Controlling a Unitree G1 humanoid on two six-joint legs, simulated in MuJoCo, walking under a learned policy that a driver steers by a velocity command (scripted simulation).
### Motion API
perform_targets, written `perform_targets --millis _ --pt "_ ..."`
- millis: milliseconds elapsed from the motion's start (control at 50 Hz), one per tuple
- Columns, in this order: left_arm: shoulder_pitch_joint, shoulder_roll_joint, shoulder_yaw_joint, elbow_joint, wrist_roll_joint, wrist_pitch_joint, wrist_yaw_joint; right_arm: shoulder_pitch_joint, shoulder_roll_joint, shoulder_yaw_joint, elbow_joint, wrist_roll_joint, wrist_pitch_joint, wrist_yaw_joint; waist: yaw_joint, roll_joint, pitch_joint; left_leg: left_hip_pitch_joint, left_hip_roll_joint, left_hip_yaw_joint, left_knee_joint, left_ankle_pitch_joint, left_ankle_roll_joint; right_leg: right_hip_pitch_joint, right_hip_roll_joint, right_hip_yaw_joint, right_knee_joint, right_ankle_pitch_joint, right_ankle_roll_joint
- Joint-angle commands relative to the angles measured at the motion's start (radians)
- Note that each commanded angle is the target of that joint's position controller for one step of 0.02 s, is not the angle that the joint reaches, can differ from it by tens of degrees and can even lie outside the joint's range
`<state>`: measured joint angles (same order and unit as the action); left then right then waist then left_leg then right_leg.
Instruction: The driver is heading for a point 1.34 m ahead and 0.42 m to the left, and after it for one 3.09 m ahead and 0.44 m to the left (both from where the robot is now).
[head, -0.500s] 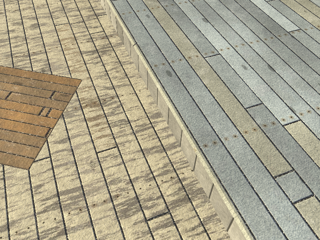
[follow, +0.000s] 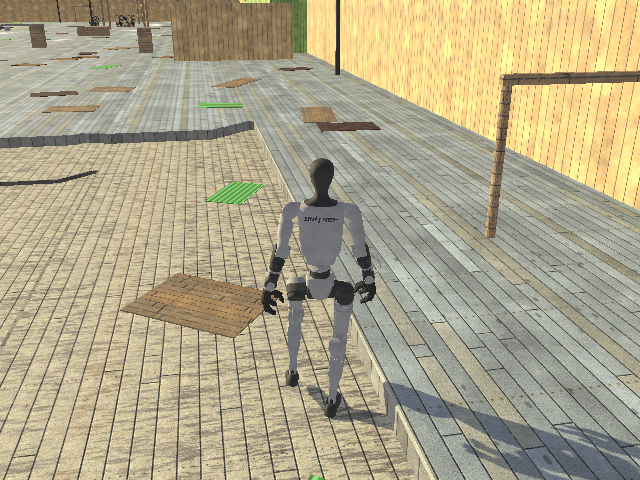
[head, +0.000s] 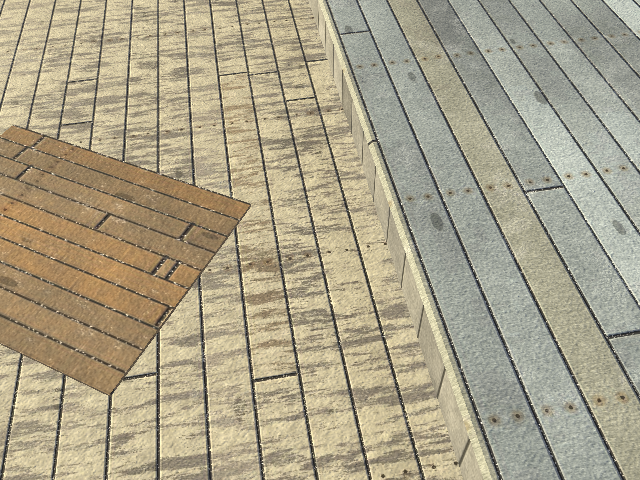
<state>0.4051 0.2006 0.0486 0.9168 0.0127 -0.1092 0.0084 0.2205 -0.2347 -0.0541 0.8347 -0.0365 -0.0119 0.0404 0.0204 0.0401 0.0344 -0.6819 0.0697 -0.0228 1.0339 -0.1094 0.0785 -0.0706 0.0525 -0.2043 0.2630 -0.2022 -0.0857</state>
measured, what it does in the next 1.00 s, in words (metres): walks ahead, turning left: left foot, then right foot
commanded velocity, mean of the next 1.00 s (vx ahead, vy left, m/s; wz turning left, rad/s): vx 0.20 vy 0.00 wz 0.51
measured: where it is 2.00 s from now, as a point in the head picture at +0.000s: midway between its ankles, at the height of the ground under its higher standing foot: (217, 422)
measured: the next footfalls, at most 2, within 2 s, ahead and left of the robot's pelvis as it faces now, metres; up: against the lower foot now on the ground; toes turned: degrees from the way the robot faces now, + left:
left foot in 0.24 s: +0.28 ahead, +0.10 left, +0.00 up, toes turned +12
right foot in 0.84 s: +0.32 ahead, -0.07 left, +0.00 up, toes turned +33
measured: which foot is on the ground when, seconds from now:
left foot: up 0.00-0.22, down 0.24-0.84, up 0.86-1.00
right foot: down 0.00-0.22, up 0.24-0.82, down 0.84-1.00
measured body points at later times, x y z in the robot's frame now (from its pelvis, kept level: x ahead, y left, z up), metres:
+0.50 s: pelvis +0.18 +0.04 -0.01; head +0.22 +0.07 +0.44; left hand +0.23 +0.31 -0.15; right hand +0.33 -0.20 -0.13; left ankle +0.24 +0.09 -0.75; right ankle +0.26 -0.13 -0.67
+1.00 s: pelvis +0.27 +0.01 +0.00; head +0.29 -0.02 +0.45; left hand +0.17 +0.28 -0.10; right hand +0.49 -0.17 -0.13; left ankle +0.23 +0.14 -0.68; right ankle +0.28 -0.09 -0.75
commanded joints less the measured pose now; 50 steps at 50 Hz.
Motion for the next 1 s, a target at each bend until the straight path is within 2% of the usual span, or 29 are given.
perform_targets --millis 20,100,140,180,200,220,240,260,280,300,320,340,360,380,420,460,580,680,740,780,800,820,840,860,880,900,920,960,1000 --pt "0.012 0.084 0.011 -0.036 -0.003 -0.015 0.007 -0.060 -0.005 0.004 -0.067 0.002 -0.007 0.010 -0.013 -0.084 0.060 -0.045 0.009 0.014 -0.118 0.124 -0.009 -0.034 -0.275 0.101 -0.151 0.230 -0.059" --pt "0.056 0.095 0.004 -0.001 -0.008 -0.005 0.027 -0.177 0.029 0.021 -0.105 -0.003 -0.014 0.022 0.014 -0.098 0.074 0.066 -0.033 0.141 -0.348 0.182 -0.003 0.005 -0.267 -0.016 -0.040 0.614 -0.028" --pt "0.073 0.112 0.006 0.016 -0.007 0.008 0.038 -0.174 0.020 0.018 -0.111 -0.007 -0.015 0.021 0.014 -0.121 0.046 0.113 -0.067 0.169 -0.393 0.128 0.017 0.073 -0.280 -0.035 0.046 0.763 -0.016" --pt "0.050 0.140 0.015 0.018 -0.006 0.021 0.051 -0.094 -0.006 0.007 -0.096 -0.016 -0.018 0.014 -0.024 -0.154 -0.008 0.212 -0.122 0.186 -0.413 0.023 0.050 0.109 -0.288 -0.046 0.194 0.953 -0.009" --pt "0.036 0.154 0.020 0.015 -0.006 0.029 0.054 -0.020 -0.027 -0.003 -0.077 -0.019 -0.025 0.009 -0.055 -0.157 -0.050 0.293 -0.146 0.176 -0.443 -0.008 0.072 0.105 -0.290 -0.046 0.319 0.970 -0.011" --pt "0.022 0.164 0.024 0.009 -0.012 0.036 0.051 0.081 -0.053 -0.016 -0.043 -0.025 -0.038 0.002 -0.101 -0.131 -0.108 0.422 -0.168 0.156 -0.540 0.043 0.096 0.068 -0.274 -0.047 0.504 0.855 -0.003" --pt "0.014 0.168 0.027 -0.007 -0.019 0.036 0.044 0.175 -0.116 -0.038 -0.021 -0.034 -0.051 -0.010 -0.154 -0.061 -0.170 0.610 -0.079 0.046 -0.606 0.265 0.138 -0.087 -0.227 -0.050 0.776 0.528 0.031" --pt "0.120 0.042 0.004 -0.050 -0.010 0.037 0.032 0.150 -0.228 -0.064 -0.034 -0.023 -0.051 -0.022 -0.042 0.137 -0.276 0.933 0.246 -0.290 -0.387 1.029 0.262 -0.443 -0.091 -0.004 1.112 -0.491 0.071" --pt "0.096 0.104 0.012 -0.073 -0.015 0.050 0.027 0.227 -0.254 -0.078 -0.054 0.025 -0.035 -0.031 -0.112 0.067 -0.446 0.988 0.336 -0.522 -0.510 0.926 0.404 -0.539 -0.034 0.179 1.258 -0.464 0.085" --pt "0.010 0.117 0.015 -0.087 -0.009 0.054 0.024 0.150 -0.215 -0.071 -0.070 0.035 -0.016 -0.043 -0.094 -0.013 -0.331 0.856 0.293 -0.448 -0.603 0.673 0.370 -0.585 -0.088 0.227 1.226 -0.326 0.089" --pt "-0.055 0.114 0.014 -0.102 -0.003 0.053 0.022 0.062 -0.154 -0.054 -0.082 0.040 -0.006 -0.047 -0.066 -0.034 -0.189 0.700 0.241 -0.383 -0.673 0.530 0.320 -0.589 -0.112 0.223 1.139 -0.243 0.093" --pt "-0.076 0.119 0.018 -0.103 0.010 0.060 0.024 0.023 -0.115 -0.042 -0.081 0.041 -0.002 -0.047 -0.030 -0.063 -0.113 0.597 0.186 -0.329 -0.705 0.501 0.268 -0.562 -0.129 0.229 1.064 -0.210 0.100" --pt "-0.060 0.115 0.019 -0.103 0.024 0.081 0.026 0.015 -0.096 -0.037 -0.083 0.043 -0.001 -0.049 -0.009 -0.050 -0.092 0.517 0.149 -0.287 -0.724 0.485 0.240 -0.507 -0.136 0.231 1.006 -0.195 0.108" --pt "-0.042 0.102 0.018 -0.096 0.029 0.103 0.027 0.012 -0.091 -0.034 -0.082 0.035 -0.003 -0.045 0.005 -0.045 -0.097 0.470 0.118 -0.258 -0.729 0.482 0.218 -0.464 -0.130 0.228 0.973 -0.185 0.110" --pt "-0.039 0.082 0.014 -0.101 0.022 0.125 0.026 0.015 -0.125 -0.042 -0.083 0.020 -0.013 -0.039 0.017 -0.031 -0.121 0.438 0.078 -0.229 -0.720 0.504 0.195 -0.443 -0.112 0.225 0.927 -0.153 0.115" --pt "-0.077 0.085 0.015 -0.115 0.020 0.132 0.026 0.026 -0.148 -0.049 -0.087 0.019 -0.010 -0.040 0.009 -0.006 -0.134 0.432 0.058 -0.235 -0.724 0.418 0.171 -0.464 -0.108 0.232 0.880 -0.117 0.124" --pt "-0.228 0.120 0.022 -0.168 0.016 0.151 0.031 0.079 -0.168 -0.058 -0.099 0.023 0.019 -0.046 -0.049 0.059 -0.104 0.474 0.042 -0.373 -0.767 -0.028 0.131 -0.549 -0.094 0.268 0.746 -0.095 0.143" --pt "-0.286 0.123 0.014 -0.195 0.002 0.141 0.040 0.103 -0.175 -0.064 -0.105 0.012 0.027 -0.046 -0.069 0.076 -0.076 0.501 0.043 -0.465 -0.754 -0.100 0.140 -0.509 -0.055 0.285 0.609 -0.155 0.120" --pt "-0.287 0.130 0.008 -0.208 0.002 0.122 0.028 0.106 -0.182 -0.069 -0.111 0.003 0.029 -0.038 -0.069 0.089 -0.088 0.471 0.025 -0.533 -0.781 -0.354 0.164 -0.405 -0.018 0.274 0.504 -0.226 0.101" --pt "-0.237 0.128 0.005 -0.204 -0.007 0.106 0.025 0.078 -0.182 -0.071 -0.118 0.000 0.032 -0.029 -0.035 0.088 -0.074 0.392 0.011 -0.556 -0.782 -0.436 0.157 -0.266 0.007 0.261 0.376 -0.268 0.074" --pt "-0.172 0.122 0.003 -0.185 -0.010 0.098 0.027 0.052 -0.173 -0.070 -0.121 0.003 0.033 -0.027 0.005 0.073 -0.061 0.312 -0.018 -0.539 -0.767 -0.474 0.130 -0.137 0.012 0.248 0.245 -0.217 0.054" --pt "-0.110 0.123 0.005 -0.165 -0.007 0.088 0.033 0.043 -0.154 -0.065 -0.121 0.016 0.035 -0.032 0.042 0.041 -0.042 0.207 -0.069 -0.501 -0.730 -0.537 0.083 0.009 -0.005 0.241 0.096 -0.152 0.032" --pt "-0.071 0.196 0.020 -0.159 0.006 0.080 0.045 0.068 -0.089 -0.050 -0.124 0.030 0.028 -0.038 0.041 -0.114 -0.041 0.078 -0.160 -0.368 -0.506 -0.590 0.019 0.117 -0.179 0.422 -0.015 -0.313 0.002" --pt "-0.058 0.287 0.034 -0.177 0.021 0.076 0.046 0.062 -0.038 -0.033 -0.151 0.039 0.013 -0.039 0.041 -0.266 -0.063 -0.053 -0.301 -0.157 -0.242 -0.495 -0.010 0.147 -0.443 0.805 -0.142 -0.570 -0.077" --pt "-0.109 0.280 0.043 -0.158 0.032 0.073 0.040 -0.003 -0.131 -0.050 -0.152 -0.004 -0.002 -0.032 0.015 -0.153 0.064 -0.100 -0.219 -0.183 -0.148 -0.329 -0.011 -0.007 -0.431 0.840 -0.160 -0.581 -0.115" --pt "-0.143 0.219 0.030 -0.157 0.020 0.065 0.030 0.023 -0.138 -0.053 -0.134 -0.007 -0.011 -0.018 -0.025 -0.126 0.080 -0.059 -0.194 -0.202 -0.115 -0.246 -0.014 -0.045 -0.375 0.755 -0.143 -0.519 -0.101" --pt "-0.166 0.186 0.023 -0.154 0.011 0.055 0.018 0.067 -0.131 -0.050 -0.105 -0.007 -0.015 -0.006 -0.046 -0.132 0.069 -0.033 -0.192 -0.188 -0.081 -0.190 -0.027 -0.037 -0.312 0.654 -0.137 -0.420 -0.071" --pt "-0.140 0.162 0.018 -0.142 0.003 0.041 0.008 0.089 -0.125 -0.047 -0.076 -0.016 -0.014 0.008 -0.038 -0.175 0.042 -0.020 -0.188 -0.145 -0.017 -0.142 -0.042 -0.013 -0.245 0.527 -0.131 -0.286 -0.051" --pt "-0.069 0.161 0.021 -0.109 -0.002 0.029 -0.001 0.023 -0.107 -0.038 -0.091 -0.013 -0.016 0.012 -0.010 -0.166 0.051 -0.062 -0.163 -0.124 -0.013 -0.102 -0.051 0.028 -0.237 0.482 -0.128 -0.168 -0.061"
